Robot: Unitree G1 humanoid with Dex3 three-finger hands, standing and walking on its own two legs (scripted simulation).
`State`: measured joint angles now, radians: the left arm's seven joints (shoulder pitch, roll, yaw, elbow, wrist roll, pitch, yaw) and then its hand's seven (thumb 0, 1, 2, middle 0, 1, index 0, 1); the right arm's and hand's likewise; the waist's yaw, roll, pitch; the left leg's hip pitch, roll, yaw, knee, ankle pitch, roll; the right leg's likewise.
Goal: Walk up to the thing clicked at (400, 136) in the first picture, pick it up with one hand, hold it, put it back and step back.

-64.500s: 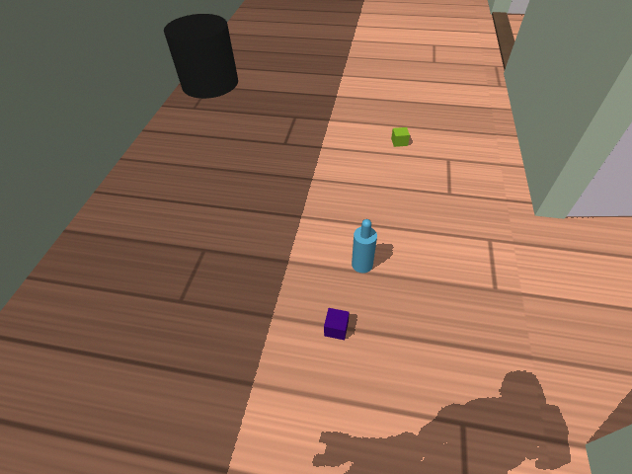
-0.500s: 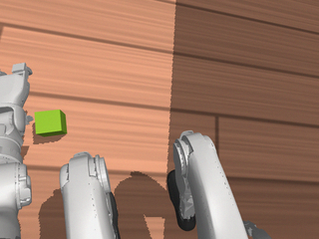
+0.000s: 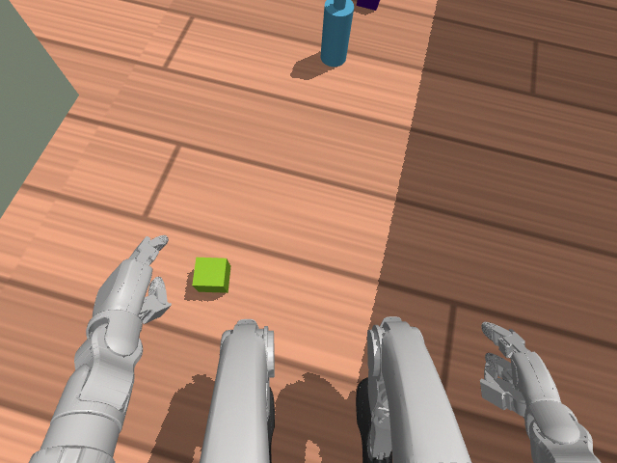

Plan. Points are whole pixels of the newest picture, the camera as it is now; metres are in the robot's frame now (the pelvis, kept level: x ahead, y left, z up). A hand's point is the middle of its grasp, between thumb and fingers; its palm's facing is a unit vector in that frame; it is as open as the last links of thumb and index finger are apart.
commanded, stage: home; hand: left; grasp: from above
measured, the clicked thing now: (212, 275) +0.46 +0.25 -0.47
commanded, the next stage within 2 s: none
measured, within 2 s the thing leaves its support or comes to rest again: neither
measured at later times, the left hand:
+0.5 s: hand (108, 333) +0.25 +0.20 +0.11, palm faces +0.10 -0.97 -0.23, open 7.4 cm
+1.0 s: hand (77, 359) +0.23 +0.19 +0.16, palm faces +0.11 -0.97 -0.20, open 7.4 cm
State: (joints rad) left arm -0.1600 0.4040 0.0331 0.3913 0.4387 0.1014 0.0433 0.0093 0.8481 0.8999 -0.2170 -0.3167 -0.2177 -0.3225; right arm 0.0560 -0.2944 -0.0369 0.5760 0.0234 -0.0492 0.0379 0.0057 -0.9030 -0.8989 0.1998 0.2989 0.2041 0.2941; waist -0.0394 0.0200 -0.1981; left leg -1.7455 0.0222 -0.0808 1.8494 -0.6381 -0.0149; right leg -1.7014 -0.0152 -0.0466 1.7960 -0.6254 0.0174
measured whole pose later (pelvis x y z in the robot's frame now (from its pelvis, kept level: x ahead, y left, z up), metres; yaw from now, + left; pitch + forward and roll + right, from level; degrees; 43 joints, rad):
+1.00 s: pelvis +0.08 +0.00 +0.21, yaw +4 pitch +10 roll -3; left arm 0.50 0.22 0.03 -0.12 -0.05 0.45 0.02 0.02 0.91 0.90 -0.20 -0.30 -0.20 -0.30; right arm 0.27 -0.22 0.04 0.52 0.01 -0.25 -0.18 0.01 -0.90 -0.90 0.20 0.30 0.21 0.29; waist -0.03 0.04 -0.16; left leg -0.69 0.03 -0.06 1.00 -0.49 -0.02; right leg -0.64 -0.01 -0.06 0.94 -0.47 0.01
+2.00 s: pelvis +0.07 +0.00 +0.21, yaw +3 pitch +9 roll -2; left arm 0.50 0.23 0.03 -0.13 -0.05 0.45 0.02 0.02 0.91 0.90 -0.20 -0.30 -0.20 -0.30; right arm 0.30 -0.22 0.04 0.55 0.01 -0.25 -0.19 0.01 -0.90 -0.90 0.20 0.30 0.21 0.29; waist -0.03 0.04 -0.16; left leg -0.69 0.04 -0.05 1.01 -0.48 -0.02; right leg -0.65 -0.01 -0.05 0.95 -0.46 0.01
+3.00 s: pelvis +0.07 +0.00 +0.23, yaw +3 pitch +0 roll +0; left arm 0.22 0.30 0.03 0.64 0.05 0.08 0.03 0.01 0.91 0.90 -0.20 -0.30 -0.20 -0.30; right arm 0.18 -0.29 -0.03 0.84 -0.05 -0.04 -0.02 0.01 -0.90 -0.90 0.21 0.30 0.21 0.30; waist 0.02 -0.02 0.02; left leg -0.42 0.00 -0.01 0.80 -0.39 -0.01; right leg -0.41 -0.05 -0.02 0.81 -0.41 0.02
